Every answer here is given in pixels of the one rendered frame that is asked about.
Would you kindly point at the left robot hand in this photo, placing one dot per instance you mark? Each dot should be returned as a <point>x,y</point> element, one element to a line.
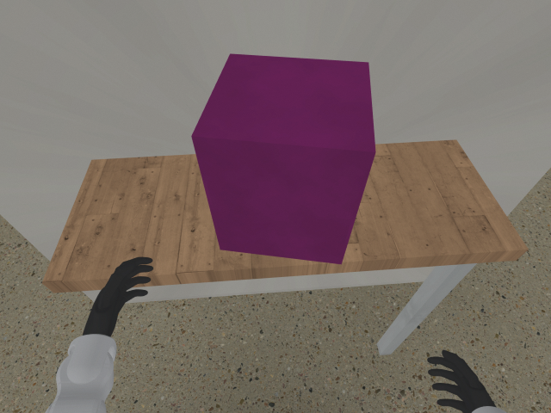
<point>114,295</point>

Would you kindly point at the robot left forearm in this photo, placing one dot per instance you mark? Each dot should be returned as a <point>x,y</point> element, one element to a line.
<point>86,376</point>

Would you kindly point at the right robot hand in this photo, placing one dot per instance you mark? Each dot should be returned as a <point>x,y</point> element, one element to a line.
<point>469,389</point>

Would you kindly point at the table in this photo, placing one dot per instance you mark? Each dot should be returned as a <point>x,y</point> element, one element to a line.
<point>424,205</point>

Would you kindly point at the carton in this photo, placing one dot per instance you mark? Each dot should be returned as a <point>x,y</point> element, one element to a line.
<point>285,147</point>

